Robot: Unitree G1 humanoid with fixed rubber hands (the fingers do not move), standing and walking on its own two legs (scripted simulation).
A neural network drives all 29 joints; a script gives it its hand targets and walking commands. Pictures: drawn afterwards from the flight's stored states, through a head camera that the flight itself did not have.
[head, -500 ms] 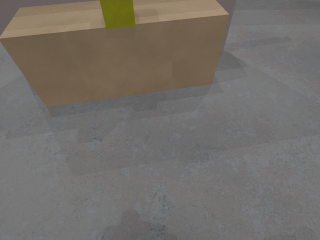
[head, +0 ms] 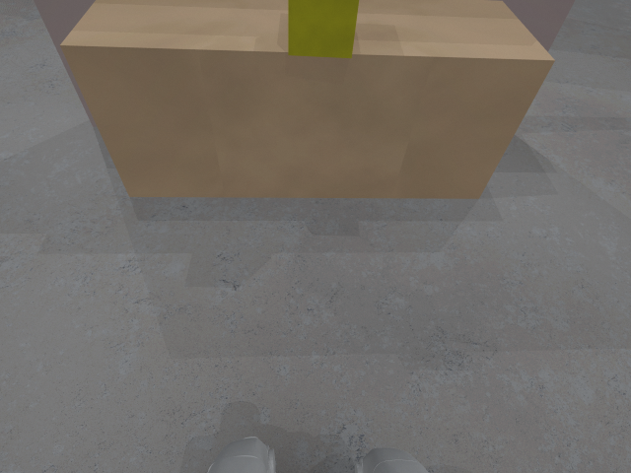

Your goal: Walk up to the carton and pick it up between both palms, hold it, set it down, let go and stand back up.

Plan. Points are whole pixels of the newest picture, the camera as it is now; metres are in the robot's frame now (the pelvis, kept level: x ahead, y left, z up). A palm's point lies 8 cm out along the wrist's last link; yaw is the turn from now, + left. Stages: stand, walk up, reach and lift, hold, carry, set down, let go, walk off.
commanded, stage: walk up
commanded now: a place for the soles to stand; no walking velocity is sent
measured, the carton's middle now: out of the picture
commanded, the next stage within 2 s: none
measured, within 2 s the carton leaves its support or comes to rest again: neither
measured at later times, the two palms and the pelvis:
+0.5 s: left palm (212, 328) +0.33 +0.17 -0.12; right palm (521, 440) +0.17 -0.29 -0.14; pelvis +0.25 -0.05 +0.00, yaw -2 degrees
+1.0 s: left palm (186, 266) +0.47 +0.24 -0.13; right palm (442, 229) +0.54 -0.25 -0.09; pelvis +0.47 -0.01 +0.01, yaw +5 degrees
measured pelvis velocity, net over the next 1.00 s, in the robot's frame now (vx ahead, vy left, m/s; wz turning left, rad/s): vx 0.47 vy -0.01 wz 0.08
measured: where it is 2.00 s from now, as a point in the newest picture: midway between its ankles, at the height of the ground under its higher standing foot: (318, 282)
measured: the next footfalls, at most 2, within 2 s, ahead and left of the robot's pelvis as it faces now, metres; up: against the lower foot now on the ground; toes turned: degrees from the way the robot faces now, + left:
right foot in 0.40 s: +0.38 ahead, -0.18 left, +0.00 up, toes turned -9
left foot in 0.82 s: +0.54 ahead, +0.11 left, +0.00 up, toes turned +9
